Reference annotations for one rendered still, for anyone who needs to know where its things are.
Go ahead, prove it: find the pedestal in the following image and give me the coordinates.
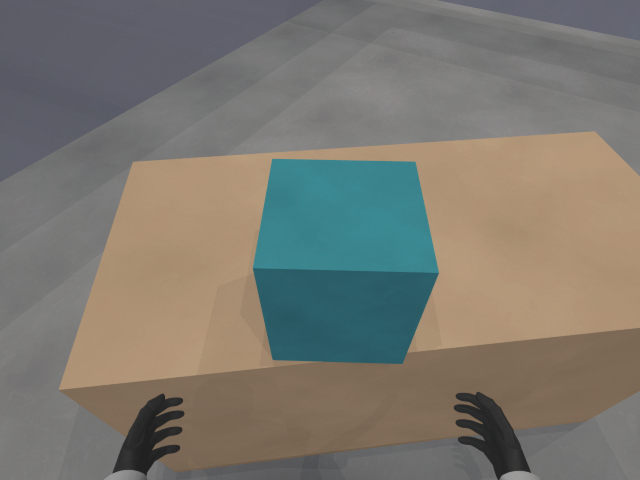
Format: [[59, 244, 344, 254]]
[[59, 131, 640, 472]]

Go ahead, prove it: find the robot right hand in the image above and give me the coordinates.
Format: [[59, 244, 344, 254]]
[[454, 392, 531, 480]]

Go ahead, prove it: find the carton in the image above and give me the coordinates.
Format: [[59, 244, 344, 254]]
[[253, 159, 439, 364]]

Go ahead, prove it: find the robot left hand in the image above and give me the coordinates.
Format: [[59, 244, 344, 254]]
[[112, 394, 184, 476]]

